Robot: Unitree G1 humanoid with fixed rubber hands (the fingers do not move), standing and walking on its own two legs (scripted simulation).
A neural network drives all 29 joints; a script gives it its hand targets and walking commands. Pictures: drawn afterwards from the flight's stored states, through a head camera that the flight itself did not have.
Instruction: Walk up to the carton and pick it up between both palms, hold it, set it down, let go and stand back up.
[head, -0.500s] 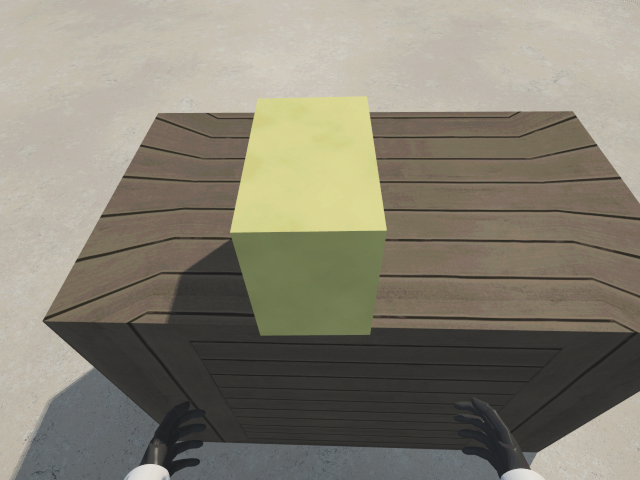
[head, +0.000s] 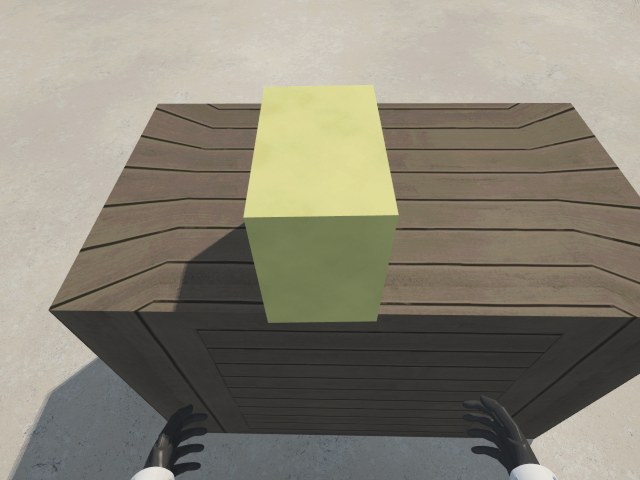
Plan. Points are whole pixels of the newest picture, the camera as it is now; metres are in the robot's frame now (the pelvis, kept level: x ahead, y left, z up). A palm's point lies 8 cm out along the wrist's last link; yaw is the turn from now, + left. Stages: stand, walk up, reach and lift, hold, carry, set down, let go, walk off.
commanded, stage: stand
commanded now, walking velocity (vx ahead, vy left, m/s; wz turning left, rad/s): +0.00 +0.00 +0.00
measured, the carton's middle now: (320, 204) +0.47 +0.00 +0.06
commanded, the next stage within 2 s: none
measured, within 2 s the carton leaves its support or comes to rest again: neither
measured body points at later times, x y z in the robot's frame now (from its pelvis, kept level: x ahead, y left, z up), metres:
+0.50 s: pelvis +0.00 +0.01 +0.00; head -0.01 +0.01 +0.45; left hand +0.03 +0.25 -0.15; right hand +0.04 -0.22 -0.15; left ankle +0.01 +0.13 -0.74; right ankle -0.01 -0.11 -0.74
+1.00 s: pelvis -0.02 +0.02 +0.00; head -0.02 +0.01 +0.45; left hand -0.07 +0.21 -0.16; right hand -0.04 -0.19 -0.17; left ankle +0.01 +0.13 -0.74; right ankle -0.01 -0.11 -0.74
